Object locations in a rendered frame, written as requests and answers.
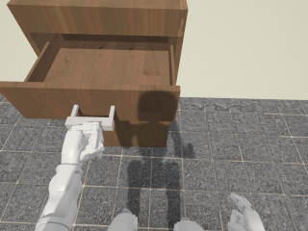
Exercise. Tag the robot right thigh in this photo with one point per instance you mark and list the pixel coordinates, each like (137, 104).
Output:
(187, 225)

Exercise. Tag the drawer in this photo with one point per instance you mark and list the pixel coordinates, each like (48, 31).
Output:
(136, 74)

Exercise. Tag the right robot hand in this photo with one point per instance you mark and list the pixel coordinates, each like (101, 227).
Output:
(249, 221)

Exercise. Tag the left robot hand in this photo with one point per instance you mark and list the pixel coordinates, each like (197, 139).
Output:
(89, 136)

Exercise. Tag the handle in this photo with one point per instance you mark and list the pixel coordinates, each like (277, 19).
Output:
(106, 123)

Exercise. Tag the left robot shin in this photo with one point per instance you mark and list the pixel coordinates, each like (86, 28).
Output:
(126, 211)

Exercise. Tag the robot left forearm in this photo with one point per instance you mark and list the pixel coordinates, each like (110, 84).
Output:
(60, 210)

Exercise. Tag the cabinet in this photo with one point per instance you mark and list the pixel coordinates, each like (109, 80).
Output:
(39, 19)

